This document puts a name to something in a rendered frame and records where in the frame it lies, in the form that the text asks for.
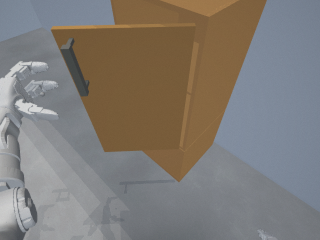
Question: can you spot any cupboard door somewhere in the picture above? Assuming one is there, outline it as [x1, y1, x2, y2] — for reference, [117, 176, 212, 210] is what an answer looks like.
[50, 23, 196, 152]

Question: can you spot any left robot hand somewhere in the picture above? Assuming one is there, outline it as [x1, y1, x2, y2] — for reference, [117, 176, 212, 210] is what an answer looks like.
[0, 61, 59, 122]

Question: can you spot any robot left forearm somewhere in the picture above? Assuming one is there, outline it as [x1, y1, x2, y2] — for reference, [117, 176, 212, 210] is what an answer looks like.
[0, 107, 25, 192]

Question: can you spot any robot left upper arm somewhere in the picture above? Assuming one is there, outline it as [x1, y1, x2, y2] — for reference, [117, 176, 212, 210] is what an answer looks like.
[0, 187, 38, 240]

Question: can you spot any handle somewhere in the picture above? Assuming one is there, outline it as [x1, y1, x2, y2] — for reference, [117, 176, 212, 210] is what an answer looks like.
[60, 38, 90, 97]

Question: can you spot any right robot hand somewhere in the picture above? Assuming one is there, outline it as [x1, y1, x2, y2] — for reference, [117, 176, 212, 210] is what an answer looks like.
[257, 229, 277, 240]

